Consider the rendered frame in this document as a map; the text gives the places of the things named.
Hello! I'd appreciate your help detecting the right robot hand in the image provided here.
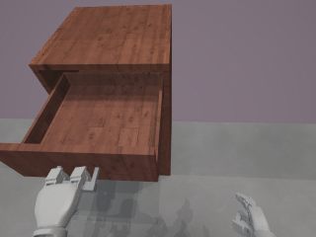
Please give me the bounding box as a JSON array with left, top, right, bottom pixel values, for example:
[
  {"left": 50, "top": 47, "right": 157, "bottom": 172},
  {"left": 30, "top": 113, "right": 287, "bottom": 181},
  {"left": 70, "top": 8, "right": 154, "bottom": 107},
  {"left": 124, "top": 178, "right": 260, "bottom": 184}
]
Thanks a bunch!
[{"left": 232, "top": 193, "right": 272, "bottom": 237}]

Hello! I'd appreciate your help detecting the left robot forearm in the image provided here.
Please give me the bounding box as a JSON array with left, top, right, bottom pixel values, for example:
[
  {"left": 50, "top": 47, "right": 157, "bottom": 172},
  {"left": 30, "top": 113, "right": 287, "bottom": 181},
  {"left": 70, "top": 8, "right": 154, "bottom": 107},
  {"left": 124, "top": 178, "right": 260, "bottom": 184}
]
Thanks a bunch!
[{"left": 32, "top": 226, "right": 68, "bottom": 237}]

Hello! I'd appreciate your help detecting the left robot hand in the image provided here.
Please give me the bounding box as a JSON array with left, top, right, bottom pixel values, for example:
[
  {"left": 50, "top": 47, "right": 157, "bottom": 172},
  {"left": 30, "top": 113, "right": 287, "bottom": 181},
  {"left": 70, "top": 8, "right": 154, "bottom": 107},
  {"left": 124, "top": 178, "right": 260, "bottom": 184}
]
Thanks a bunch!
[{"left": 35, "top": 166, "right": 92, "bottom": 229}]

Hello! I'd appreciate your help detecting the cabinet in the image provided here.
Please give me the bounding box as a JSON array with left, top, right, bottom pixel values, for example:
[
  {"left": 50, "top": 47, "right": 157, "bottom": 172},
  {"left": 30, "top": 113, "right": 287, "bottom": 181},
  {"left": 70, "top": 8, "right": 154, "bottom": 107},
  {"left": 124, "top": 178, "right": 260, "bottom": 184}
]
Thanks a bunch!
[{"left": 28, "top": 4, "right": 172, "bottom": 176}]

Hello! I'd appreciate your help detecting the handle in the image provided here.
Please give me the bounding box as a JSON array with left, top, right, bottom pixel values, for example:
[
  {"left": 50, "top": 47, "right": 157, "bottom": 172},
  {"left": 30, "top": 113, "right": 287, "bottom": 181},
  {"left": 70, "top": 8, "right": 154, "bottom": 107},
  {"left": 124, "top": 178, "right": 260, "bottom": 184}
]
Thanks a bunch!
[{"left": 56, "top": 166, "right": 101, "bottom": 194}]

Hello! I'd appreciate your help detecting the drawer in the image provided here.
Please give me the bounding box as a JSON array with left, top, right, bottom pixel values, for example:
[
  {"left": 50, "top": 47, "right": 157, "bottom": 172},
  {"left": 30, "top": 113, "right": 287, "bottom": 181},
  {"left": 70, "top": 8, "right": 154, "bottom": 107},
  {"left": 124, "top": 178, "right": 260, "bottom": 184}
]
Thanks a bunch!
[{"left": 0, "top": 72, "right": 164, "bottom": 183}]

